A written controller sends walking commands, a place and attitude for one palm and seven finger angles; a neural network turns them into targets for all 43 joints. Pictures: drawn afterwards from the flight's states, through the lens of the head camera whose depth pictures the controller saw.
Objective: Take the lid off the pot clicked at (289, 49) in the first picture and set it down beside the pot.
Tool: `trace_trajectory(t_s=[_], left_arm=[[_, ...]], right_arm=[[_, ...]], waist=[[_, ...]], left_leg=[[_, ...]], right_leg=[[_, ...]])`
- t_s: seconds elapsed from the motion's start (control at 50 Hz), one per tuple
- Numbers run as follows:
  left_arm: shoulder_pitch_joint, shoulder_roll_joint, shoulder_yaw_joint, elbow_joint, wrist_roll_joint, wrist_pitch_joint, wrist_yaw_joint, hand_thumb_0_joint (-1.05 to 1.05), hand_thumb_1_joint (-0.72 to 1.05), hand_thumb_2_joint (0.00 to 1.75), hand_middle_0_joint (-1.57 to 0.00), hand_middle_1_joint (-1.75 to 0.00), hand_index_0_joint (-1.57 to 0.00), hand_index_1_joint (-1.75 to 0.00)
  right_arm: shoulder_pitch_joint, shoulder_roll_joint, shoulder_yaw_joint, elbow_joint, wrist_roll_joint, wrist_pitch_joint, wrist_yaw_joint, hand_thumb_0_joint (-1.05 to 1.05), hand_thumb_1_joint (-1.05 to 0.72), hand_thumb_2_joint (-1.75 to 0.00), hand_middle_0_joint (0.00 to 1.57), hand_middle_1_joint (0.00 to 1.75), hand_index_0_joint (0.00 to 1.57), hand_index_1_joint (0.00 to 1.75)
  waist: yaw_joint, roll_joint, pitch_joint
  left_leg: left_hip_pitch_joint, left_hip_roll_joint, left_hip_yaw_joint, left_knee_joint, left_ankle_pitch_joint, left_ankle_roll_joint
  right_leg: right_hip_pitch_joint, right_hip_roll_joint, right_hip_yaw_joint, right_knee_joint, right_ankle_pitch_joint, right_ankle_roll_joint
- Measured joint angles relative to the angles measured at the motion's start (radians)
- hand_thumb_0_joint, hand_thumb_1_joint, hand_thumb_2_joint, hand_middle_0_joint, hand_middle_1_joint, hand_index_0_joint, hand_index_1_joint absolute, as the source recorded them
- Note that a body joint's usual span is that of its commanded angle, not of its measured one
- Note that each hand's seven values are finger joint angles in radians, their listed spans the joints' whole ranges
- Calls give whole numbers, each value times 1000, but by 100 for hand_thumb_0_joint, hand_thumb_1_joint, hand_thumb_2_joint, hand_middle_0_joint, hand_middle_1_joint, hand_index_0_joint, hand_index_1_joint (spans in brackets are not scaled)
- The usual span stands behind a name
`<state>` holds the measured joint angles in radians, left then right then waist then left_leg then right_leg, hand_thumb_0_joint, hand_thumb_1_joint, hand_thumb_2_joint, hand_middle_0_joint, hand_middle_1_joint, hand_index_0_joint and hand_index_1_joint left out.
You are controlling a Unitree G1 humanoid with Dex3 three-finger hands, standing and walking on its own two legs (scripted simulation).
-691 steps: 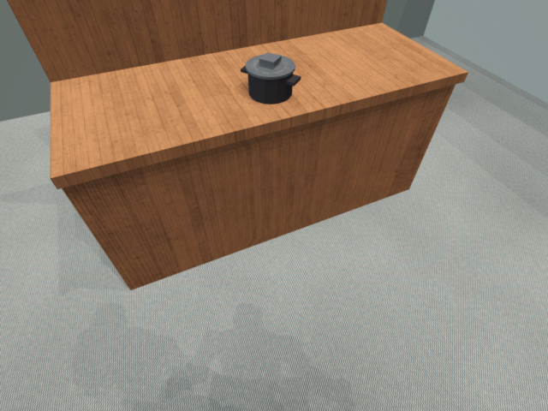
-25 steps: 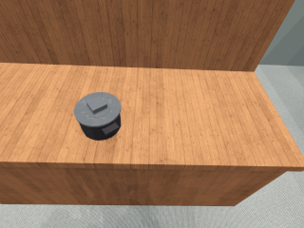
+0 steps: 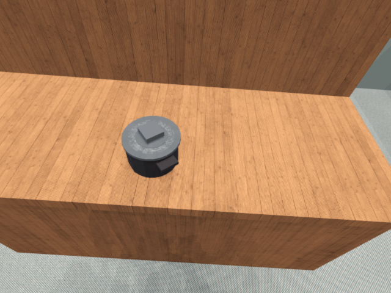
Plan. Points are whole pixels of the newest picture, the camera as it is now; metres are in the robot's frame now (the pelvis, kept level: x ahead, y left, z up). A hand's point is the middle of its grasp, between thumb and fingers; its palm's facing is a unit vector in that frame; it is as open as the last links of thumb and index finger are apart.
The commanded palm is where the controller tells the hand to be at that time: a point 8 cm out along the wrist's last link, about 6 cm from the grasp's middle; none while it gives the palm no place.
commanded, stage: come to a stop and stand still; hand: left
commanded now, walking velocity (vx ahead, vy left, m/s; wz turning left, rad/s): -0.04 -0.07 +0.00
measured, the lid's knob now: (150, 131) +0.50 +0.16 +0.00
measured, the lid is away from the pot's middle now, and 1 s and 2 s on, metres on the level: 0.00 0.00 0.00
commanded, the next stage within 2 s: look again from close up in 1.22 s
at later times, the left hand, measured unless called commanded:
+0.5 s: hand out of the picture -0.01 +0.16 -0.18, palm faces +0.01 -0.98 -0.22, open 7.4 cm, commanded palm none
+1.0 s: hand out of the picture +0.00 +0.12 -0.17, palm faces +0.01 -0.98 -0.19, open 7.4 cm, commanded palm none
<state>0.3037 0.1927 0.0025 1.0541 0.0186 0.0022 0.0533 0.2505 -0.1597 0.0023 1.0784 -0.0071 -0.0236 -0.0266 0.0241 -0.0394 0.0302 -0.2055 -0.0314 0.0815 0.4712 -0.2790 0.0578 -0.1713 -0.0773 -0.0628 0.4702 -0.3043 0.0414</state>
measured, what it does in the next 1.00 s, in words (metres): stands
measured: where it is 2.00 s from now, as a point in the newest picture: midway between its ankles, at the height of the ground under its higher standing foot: outside the picture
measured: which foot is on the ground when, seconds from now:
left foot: down 0.00-1.00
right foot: down 0.00-1.00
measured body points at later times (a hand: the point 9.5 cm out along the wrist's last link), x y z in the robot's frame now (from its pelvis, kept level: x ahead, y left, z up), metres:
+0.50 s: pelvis +0.00 -0.01 +0.00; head +0.01 -0.02 +0.44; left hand -0.01 +0.21 -0.16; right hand -0.01 -0.23 -0.17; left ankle -0.02 +0.08 -0.74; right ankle -0.04 -0.14 -0.74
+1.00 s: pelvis +0.00 -0.05 +0.00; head +0.02 -0.05 +0.45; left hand +0.00 +0.17 -0.16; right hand +0.01 -0.27 -0.16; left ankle -0.02 +0.08 -0.74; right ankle -0.04 -0.14 -0.74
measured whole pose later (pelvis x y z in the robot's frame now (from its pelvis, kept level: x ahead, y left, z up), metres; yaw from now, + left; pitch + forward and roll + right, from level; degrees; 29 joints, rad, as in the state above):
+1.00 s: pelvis +0.00 -0.05 +0.00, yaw -1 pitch +0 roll +1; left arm 0.31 0.15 -0.02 1.07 0.01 -0.02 0.04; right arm 0.27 -0.15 0.01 1.10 -0.01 -0.02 -0.02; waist 0.01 -0.02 0.02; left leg -0.19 0.03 0.07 0.46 -0.28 -0.01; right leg -0.17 -0.02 -0.07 0.49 -0.32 -0.02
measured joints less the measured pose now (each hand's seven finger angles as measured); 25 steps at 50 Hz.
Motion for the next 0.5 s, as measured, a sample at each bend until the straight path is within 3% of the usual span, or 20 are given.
trace_trajectory(t_s=[0.22, 0.34, 0.5], left_arm=[[16, -52, -24, 32, -4, -10, -10, 0, 91, 90, -19, -30, -20, -30], [10, -66, -27, 42, -1, -9, -7, 1, 91, 90, -20, -30, -20, -30], [11, -48, -15, 29, -4, -12, -5, 1, 91, 90, -20, -30, -20, -30]], right_arm=[[25, 27, 10, 56, 9, -13, 0, 0, -93, -90, 20, 30, 20, 30], [66, 17, 11, -10, -7, 13, 8, 0, -92, -90, 20, 30, 20, 30], [68, 2, 7, -22, -8, 16, 3, 2, -93, -90, 20, 30, 20, 30]], waist=[[-14, -16, 12], [-29, 33, 2], [-30, 61, -14]], left_leg=[[41, 4, 1, -55, 23, -4], [-36, 16, -9, 53, -24, -6], [-24, 20, -3, 72, -38, -16]], right_leg=[[45, 8, 0, -68, 32, 2], [-18, 13, -10, 19, -9, -12], [-22, 15, -1, 66, -36, -12]])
